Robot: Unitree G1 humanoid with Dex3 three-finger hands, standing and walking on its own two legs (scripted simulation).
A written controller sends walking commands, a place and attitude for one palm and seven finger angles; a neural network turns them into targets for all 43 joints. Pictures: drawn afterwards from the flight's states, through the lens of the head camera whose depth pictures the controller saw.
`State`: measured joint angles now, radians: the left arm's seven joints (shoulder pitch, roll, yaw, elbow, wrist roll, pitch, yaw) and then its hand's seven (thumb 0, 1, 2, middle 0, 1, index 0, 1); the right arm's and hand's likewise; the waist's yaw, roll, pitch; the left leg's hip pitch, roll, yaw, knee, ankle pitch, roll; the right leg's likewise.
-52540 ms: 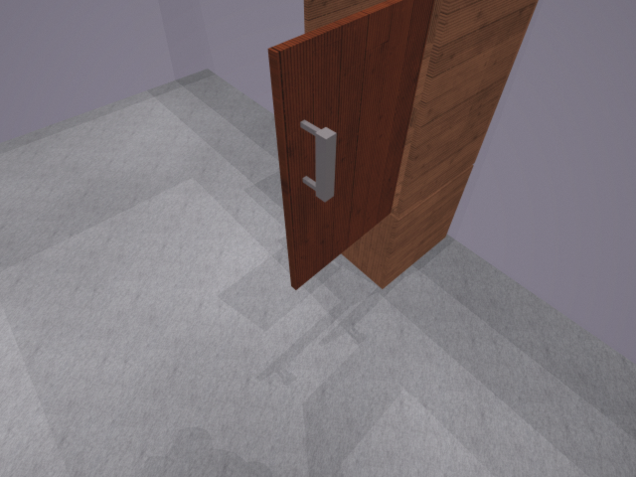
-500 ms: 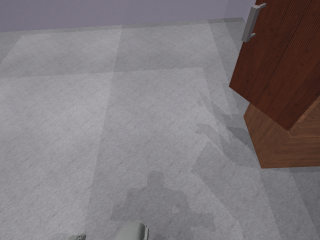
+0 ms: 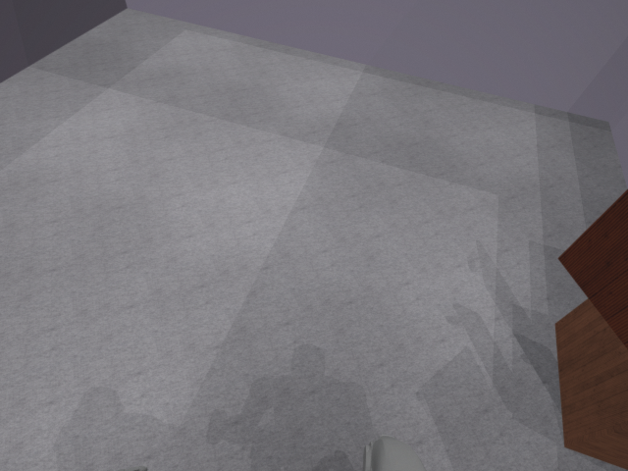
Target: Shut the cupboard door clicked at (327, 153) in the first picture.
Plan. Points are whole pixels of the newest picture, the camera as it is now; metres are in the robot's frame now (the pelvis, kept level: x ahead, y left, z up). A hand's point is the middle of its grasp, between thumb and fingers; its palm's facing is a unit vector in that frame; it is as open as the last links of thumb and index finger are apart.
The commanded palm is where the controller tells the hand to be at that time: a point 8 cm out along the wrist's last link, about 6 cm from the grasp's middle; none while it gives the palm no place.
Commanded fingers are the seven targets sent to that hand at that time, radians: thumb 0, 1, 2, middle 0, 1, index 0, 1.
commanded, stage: walk to a spot facing it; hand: left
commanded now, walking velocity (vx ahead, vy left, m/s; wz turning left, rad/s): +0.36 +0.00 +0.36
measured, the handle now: out of the picture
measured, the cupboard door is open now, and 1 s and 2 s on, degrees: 33 33 33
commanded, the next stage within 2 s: turn to face it in 0.62 s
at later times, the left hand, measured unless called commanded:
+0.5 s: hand (223, 432) +0.19 +0.14 -0.16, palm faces +0.31 -0.92 -0.23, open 7.2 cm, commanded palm none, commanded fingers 0.00 0.90 0.90 -0.20 -0.30 -0.20 -0.30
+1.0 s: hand (186, 416) +0.21 +0.20 -0.18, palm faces +0.46 -0.87 -0.20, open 7.4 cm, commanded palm none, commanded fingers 0.00 0.90 0.90 -0.20 -0.30 -0.20 -0.30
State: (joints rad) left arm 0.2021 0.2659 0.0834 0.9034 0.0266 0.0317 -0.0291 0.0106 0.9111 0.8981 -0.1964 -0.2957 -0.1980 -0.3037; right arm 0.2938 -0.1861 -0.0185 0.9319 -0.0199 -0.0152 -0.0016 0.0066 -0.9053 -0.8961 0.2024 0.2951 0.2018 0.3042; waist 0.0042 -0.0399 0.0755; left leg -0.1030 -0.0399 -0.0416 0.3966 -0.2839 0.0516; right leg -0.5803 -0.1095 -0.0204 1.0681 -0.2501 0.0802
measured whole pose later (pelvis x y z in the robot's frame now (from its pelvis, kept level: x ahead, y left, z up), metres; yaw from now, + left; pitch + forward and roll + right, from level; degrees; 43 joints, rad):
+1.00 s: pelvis +0.26 +0.01 +0.00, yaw +22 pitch -1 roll -2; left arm 0.26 0.20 0.06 0.96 0.02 0.06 0.01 0.01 0.91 0.90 -0.20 -0.30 -0.20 -0.30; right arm 0.10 -0.15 0.01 0.92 -0.03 0.02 -0.02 0.01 -0.91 -0.90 0.20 0.29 0.20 0.30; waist 0.05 0.00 0.07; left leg -0.25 0.03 0.13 0.50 -0.22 0.07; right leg -0.42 -0.07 -0.02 0.90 -0.41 0.05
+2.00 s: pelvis +0.29 +0.01 -0.02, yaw -14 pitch +0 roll +0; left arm 0.13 0.21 0.06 0.85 0.02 0.04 -0.02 0.01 0.91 0.90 -0.20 -0.30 -0.20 -0.30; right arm 0.22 -0.27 -0.06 0.93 -0.01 0.07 -0.03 0.01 -0.91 -0.90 0.20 0.29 0.20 0.30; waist -0.02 0.07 0.10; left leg -0.40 0.12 0.08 1.04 -0.51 -0.07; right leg -0.27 0.01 -0.04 0.59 -0.32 -0.03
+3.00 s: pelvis +0.33 +0.00 -0.01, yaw -49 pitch +2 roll +0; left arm 0.20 0.22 0.06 0.88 0.02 0.04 -0.01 0.01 0.91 0.90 -0.20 -0.30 -0.20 -0.30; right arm 0.15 -0.26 -0.05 0.87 -0.01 0.05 -0.01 0.01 -0.91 -0.90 0.20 0.29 0.20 0.30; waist 0.01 0.00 0.08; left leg -0.44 0.06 0.02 0.86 -0.41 -0.09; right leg -0.28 0.04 0.09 0.49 -0.25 -0.02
